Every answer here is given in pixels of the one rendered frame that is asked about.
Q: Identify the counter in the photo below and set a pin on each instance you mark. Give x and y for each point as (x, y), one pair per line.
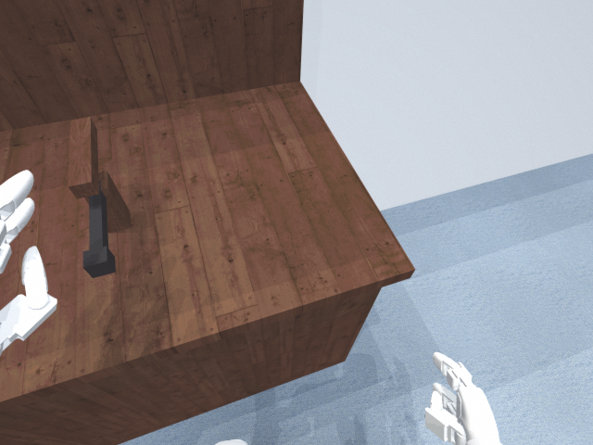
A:
(248, 251)

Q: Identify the right robot hand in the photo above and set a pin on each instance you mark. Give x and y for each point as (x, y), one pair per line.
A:
(468, 415)

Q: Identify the tap lever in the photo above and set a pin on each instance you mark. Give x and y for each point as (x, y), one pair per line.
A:
(99, 260)

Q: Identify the left robot hand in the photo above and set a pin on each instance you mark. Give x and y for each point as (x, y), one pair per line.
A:
(22, 315)

